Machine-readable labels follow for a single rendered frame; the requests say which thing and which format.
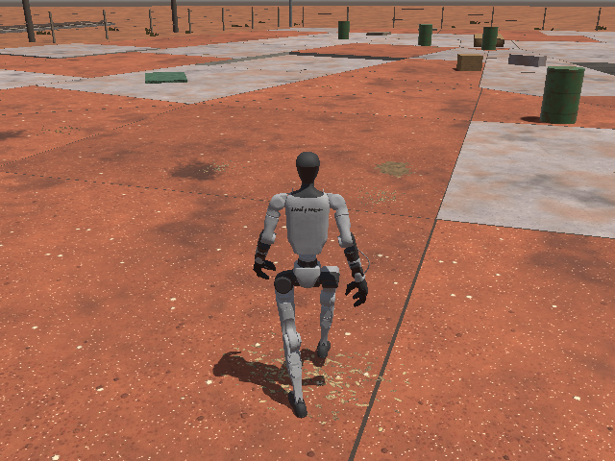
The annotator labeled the right robot upper arm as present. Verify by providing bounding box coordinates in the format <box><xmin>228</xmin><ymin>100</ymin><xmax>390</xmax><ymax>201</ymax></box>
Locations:
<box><xmin>328</xmin><ymin>193</ymin><xmax>354</xmax><ymax>248</ymax></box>

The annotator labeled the robot left forearm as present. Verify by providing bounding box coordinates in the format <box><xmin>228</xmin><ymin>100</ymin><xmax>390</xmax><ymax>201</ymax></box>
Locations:
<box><xmin>255</xmin><ymin>230</ymin><xmax>271</xmax><ymax>264</ymax></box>

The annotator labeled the right robot foot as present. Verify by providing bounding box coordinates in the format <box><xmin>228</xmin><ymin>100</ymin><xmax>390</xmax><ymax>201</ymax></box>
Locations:
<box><xmin>317</xmin><ymin>341</ymin><xmax>331</xmax><ymax>358</ymax></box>

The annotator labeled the robot right hand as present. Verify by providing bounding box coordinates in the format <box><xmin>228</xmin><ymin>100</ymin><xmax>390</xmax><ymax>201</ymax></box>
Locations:
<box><xmin>345</xmin><ymin>279</ymin><xmax>368</xmax><ymax>307</ymax></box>

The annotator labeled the left robot upper arm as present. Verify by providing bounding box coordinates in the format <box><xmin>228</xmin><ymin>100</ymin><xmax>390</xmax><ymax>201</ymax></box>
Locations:
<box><xmin>260</xmin><ymin>193</ymin><xmax>288</xmax><ymax>245</ymax></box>

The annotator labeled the humanoid robot head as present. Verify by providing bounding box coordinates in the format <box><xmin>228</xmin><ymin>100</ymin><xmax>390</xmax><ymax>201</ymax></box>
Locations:
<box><xmin>291</xmin><ymin>152</ymin><xmax>324</xmax><ymax>198</ymax></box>

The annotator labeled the robot left hand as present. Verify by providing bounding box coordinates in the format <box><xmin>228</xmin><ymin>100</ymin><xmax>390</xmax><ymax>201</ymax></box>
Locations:
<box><xmin>253</xmin><ymin>260</ymin><xmax>276</xmax><ymax>279</ymax></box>

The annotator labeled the robot right forearm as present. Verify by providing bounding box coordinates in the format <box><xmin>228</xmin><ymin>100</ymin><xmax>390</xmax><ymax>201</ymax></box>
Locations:
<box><xmin>344</xmin><ymin>233</ymin><xmax>365</xmax><ymax>282</ymax></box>

